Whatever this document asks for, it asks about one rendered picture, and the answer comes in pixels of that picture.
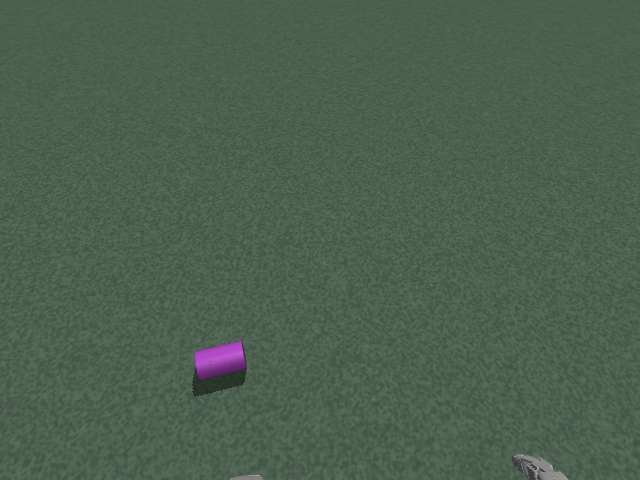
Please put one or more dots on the right robot hand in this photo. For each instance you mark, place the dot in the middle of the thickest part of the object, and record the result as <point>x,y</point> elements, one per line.
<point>536,469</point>

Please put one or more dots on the can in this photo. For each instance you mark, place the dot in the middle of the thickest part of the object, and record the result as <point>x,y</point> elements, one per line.
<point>220,360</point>

